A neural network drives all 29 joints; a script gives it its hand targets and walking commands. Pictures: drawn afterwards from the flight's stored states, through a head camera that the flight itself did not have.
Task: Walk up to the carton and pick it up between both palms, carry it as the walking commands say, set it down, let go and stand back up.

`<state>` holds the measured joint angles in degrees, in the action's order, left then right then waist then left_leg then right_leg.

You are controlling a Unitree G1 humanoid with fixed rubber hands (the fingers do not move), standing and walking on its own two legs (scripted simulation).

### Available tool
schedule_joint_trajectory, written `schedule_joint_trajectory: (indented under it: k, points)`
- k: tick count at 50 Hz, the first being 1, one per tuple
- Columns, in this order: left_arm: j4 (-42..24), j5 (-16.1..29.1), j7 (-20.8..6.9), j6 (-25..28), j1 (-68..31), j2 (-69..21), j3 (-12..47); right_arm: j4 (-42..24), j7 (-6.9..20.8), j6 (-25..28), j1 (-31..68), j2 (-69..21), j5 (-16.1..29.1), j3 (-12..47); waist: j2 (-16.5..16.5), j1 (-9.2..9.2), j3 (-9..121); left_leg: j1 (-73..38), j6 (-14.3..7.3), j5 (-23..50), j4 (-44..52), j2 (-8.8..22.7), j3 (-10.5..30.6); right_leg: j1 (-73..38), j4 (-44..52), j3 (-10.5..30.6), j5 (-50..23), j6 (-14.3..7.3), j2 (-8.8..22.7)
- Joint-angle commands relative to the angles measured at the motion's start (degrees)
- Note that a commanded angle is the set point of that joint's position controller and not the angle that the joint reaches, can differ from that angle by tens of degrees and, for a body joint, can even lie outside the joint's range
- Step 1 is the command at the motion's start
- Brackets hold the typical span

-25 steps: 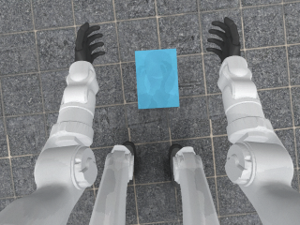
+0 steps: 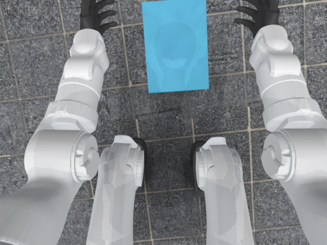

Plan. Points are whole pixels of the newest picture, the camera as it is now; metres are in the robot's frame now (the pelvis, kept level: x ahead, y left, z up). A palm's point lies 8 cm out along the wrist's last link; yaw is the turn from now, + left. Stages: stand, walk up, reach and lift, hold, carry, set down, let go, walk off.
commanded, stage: reach and lift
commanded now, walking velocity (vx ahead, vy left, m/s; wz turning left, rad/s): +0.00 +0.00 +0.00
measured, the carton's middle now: (174, 52) +0.53 -0.02 -0.37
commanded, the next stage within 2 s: none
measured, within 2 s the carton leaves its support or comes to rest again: leaves its support in 1.96 s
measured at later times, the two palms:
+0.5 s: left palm (109, 49) +0.52 +0.16 -0.28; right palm (235, 45) +0.53 -0.17 -0.28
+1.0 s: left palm (112, 47) +0.53 +0.15 -0.29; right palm (232, 46) +0.53 -0.16 -0.29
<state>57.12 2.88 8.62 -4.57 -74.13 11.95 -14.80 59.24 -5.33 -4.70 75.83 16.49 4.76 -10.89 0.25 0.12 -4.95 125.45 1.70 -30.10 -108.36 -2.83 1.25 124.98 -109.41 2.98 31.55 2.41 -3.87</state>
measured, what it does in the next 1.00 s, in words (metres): lowers itself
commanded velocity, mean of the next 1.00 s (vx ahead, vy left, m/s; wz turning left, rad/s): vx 0.00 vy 0.00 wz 0.00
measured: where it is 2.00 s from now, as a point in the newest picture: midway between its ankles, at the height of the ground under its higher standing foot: (168, 176)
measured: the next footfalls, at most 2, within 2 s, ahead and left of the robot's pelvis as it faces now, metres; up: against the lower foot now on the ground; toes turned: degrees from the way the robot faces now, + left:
none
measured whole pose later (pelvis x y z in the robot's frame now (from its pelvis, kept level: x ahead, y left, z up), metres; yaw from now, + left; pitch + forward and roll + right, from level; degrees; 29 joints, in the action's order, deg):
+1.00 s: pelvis -0.01 +0.00 -0.09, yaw +1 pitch +33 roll +1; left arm 73.2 10.6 5.4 0.0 -88.4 17.3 -7.9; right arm 72.0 -3.7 -0.7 88.6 19.9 11.2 -2.1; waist 1.0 0.1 -27.6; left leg 128.4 1.7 -33.1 -128.6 -1.6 0.3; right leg 128.1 -130.1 1.0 34.9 0.6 -1.2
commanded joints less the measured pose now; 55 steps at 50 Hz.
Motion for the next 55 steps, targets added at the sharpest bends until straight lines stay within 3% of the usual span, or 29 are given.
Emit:
schedule_joint_trajectory:
  k: [1,19,26,42,55]
  points:
    - [-4.67,0.84,0.23,1.52,-14.19,5.06,0.9,-4.93,-0.23,1.62,14.81,6.11,0.85,0.47,-0.56,-0.33,63.98,-37.66,1.38,17.77,3.7,-1.21,-4.29,-28.69,6.18,-5.5,-15.93,0.22,-0.13]
    - [2.07,4.61,-1.19,4.17,-20.23,8.76,4.48,1.24,-0.41,4.3,22.51,7.91,4.99,6.08,-0.81,0.52,51.83,-27.78,0.79,17.18,-8.3,-0.02,-3.0,-24.43,-5.36,-2.88,-15.61,-0.11,1.28]
    - [8.24,5.27,-3.15,5.23,-20.21,8.5,4.67,6.07,0.87,5.06,21.81,7.72,3.77,5.82,-0.74,-0.95,39.92,-22.95,0.96,18.04,-11.28,0.18,-1.8,-21.0,-8.22,-1.7,-17.34,-0.13,1.53]
    - [10.77,8.17,-3.26,5.71,-23.64,8.77,6.6,7.06,1.58,5.15,25.63,8.57,6.79,8.58,-0.77,-0.67,39.42,-25.4,0.8,18.26,-12.95,0.09,-1.63,-21.4,-10.5,-2.1,-16.94,-0.18,1.79]
    - [11.56,6.04,-3.27,5.23,-27.14,5.79,6.23,8.09,1.68,4.72,29.1,6.25,5.02,7.81,-0.93,-0.56,37.44,-25.66,0.84,15.1,-12.19,-0.6,-2.15,-22.61,-9.93,-2.34,-14.53,-0.44,0.83]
